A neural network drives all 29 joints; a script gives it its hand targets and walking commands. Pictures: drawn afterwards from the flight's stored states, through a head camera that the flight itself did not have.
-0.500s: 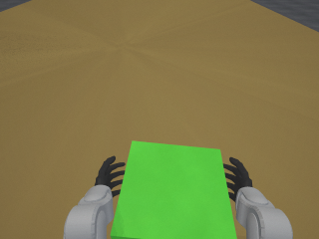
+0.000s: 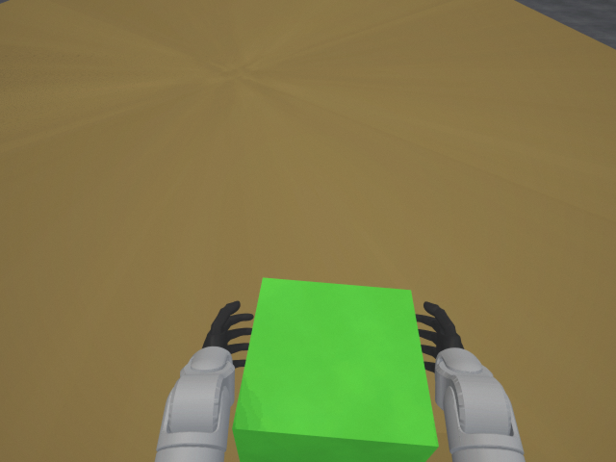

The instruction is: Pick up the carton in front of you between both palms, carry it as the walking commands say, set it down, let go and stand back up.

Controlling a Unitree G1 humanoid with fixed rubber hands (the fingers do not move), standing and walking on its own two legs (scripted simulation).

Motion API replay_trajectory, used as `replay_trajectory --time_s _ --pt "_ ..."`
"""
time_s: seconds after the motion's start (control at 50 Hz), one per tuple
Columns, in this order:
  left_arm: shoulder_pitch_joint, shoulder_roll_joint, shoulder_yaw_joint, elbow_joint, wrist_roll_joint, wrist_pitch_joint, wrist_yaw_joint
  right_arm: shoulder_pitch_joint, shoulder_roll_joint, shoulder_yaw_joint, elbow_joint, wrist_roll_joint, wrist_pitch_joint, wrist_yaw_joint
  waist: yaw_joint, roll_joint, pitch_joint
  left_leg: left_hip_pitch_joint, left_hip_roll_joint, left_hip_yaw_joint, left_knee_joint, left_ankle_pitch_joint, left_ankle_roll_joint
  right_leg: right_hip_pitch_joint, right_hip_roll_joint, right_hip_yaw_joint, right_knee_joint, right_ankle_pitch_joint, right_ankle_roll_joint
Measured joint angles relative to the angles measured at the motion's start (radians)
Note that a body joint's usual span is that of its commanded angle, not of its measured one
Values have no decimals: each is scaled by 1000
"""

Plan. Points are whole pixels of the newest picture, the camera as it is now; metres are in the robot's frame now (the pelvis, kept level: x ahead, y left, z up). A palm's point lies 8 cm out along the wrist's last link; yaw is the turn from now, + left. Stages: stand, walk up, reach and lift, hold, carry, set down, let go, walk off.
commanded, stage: carry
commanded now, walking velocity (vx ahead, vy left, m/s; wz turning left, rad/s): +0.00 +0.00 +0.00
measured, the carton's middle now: (327, 392) +0.26 +0.00 -0.05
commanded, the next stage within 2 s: hold in 0.80 s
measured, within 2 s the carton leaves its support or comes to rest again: neither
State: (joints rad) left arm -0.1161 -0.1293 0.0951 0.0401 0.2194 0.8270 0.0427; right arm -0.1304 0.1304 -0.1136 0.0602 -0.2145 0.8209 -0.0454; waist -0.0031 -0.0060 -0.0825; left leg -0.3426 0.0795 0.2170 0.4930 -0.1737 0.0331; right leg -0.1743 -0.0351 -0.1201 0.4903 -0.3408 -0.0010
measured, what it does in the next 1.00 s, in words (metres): stands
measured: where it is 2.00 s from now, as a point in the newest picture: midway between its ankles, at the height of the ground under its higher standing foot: outside the picture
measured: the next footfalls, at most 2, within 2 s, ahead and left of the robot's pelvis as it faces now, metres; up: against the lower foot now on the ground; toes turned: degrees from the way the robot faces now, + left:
none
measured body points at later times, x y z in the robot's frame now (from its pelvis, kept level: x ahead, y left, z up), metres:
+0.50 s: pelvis +0.00 +0.00 +0.00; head -0.01 +0.01 +0.45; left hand +0.29 +0.15 +0.02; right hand +0.29 -0.15 +0.03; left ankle +0.06 +0.10 -0.74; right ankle -0.05 -0.11 -0.74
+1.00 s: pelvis -0.01 -0.01 +0.01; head -0.02 +0.01 +0.46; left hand +0.27 +0.15 +0.02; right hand +0.28 -0.16 +0.03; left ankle +0.05 +0.11 -0.74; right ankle -0.05 -0.12 -0.74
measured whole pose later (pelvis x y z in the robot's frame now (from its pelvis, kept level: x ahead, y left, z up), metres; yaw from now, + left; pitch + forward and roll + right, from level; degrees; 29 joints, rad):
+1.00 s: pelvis -0.01 -0.01 +0.01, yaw +0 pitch -4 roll +0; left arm -0.15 -0.13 0.12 0.11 0.24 0.72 0.04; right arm -0.18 0.14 -0.16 0.18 -0.23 0.67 -0.02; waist 0.00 -0.05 0.04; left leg -0.20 0.02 0.10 0.37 -0.10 0.01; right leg -0.05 0.00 -0.01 0.41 -0.29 -0.01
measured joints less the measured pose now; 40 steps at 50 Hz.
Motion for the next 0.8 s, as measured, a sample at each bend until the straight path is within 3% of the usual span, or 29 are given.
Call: replay_trajectory --time_s 0.1,0.2,0.36,0.8 --pt "-46 -5 35 112 21 -105 -7 -45 5 -35 109 -21 -104 5 -2 -1 16 -10 -1 1 -3 9 4 -15 -2 1 7 4 1" --pt "-59 -6 48 124 14 -159 -3 -61 8 -46 122 -16 -156 2 -3 -2 29 -19 -2 3 2 9 7 -26 -4 3 17 2 2" --pt "-45 -5 34 54 -1 -108 1 -50 6 -31 58 -2 -108 3 1 -6 14 -25 -3 5 15 -2 7 -34 -8 5 32 -9 4" --pt "-54 -6 39 84 12 -92 -6 -57 7 -38 82 -15 -89 8 1 -2 -1 -22 0 1 14 2 3 -31 -4 2 32 -8 -1"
